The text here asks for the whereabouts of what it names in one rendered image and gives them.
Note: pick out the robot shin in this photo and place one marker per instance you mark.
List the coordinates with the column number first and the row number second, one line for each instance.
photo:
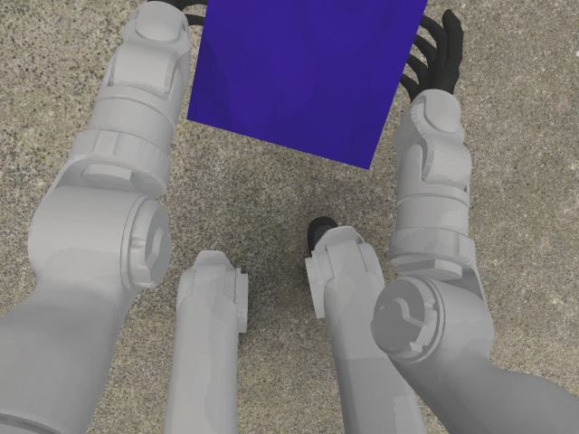
column 367, row 252
column 187, row 279

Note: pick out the robot left shin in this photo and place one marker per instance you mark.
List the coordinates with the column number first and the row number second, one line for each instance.
column 187, row 279

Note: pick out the robot right forearm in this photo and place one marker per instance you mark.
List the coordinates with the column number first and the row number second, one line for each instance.
column 431, row 236

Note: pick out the robot right hand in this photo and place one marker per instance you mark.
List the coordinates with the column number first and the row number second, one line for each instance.
column 443, row 63

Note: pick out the carton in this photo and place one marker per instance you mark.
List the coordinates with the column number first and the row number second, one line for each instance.
column 318, row 76

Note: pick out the robot left hand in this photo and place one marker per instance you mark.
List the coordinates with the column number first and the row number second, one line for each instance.
column 181, row 4

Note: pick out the robot right shin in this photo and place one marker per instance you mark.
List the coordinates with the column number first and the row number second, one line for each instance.
column 367, row 252

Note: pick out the robot right upper arm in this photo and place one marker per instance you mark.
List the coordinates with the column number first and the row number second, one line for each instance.
column 439, row 338

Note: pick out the robot left upper arm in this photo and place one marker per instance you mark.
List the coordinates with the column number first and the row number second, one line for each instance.
column 92, row 251

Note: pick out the robot left forearm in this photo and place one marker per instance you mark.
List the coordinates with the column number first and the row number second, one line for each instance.
column 127, row 142

